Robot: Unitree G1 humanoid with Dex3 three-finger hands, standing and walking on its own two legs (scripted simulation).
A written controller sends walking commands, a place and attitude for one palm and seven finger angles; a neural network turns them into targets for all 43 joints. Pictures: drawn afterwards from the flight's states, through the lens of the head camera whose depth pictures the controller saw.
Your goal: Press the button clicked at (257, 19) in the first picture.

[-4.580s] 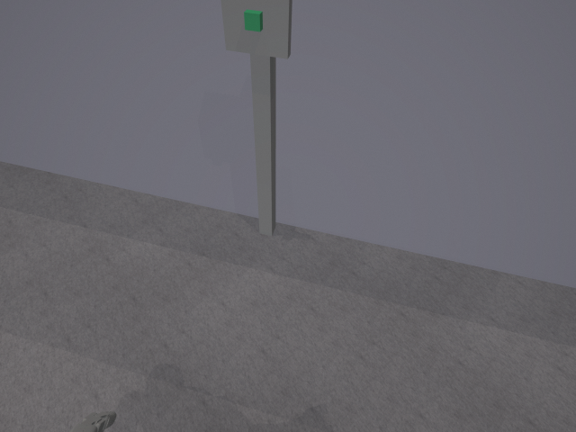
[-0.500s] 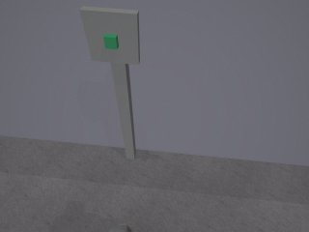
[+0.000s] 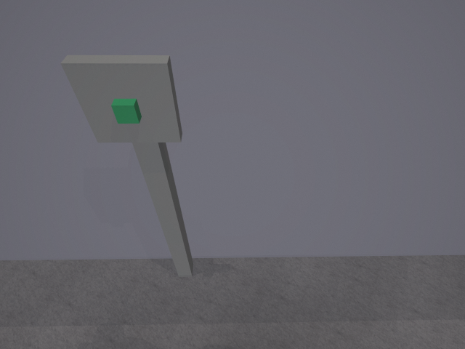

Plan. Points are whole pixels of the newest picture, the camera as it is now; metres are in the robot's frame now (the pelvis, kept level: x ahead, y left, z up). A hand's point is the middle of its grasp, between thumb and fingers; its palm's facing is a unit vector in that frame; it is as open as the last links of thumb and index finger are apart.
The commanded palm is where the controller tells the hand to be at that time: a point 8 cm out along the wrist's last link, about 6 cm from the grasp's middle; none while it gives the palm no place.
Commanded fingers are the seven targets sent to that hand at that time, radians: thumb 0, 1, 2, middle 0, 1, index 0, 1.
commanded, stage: come to a stop and stand still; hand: left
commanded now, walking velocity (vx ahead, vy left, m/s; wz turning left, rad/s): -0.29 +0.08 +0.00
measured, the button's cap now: (127, 110) +0.50 +0.22 +0.15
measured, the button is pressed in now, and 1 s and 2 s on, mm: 0 0 0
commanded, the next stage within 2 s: look again from close up in 1.38 s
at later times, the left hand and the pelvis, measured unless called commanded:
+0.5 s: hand out of the picture -0.01 +0.25 -0.18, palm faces +0.13 -0.98 -0.18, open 7.4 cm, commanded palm none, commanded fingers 0.00 0.90 0.90 -0.20 -0.30 -0.20 -0.30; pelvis -0.04 +0.05 +0.00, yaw +3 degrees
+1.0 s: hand out of the picture -0.03 +0.17 -0.16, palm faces +0.02 -0.97 -0.24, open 7.2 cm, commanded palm none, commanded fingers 0.00 0.90 0.90 -0.20 -0.30 -0.20 -0.30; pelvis -0.06 -0.01 +0.01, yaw +1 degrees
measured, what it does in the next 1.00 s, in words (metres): steps on the spot: left foot, then right foot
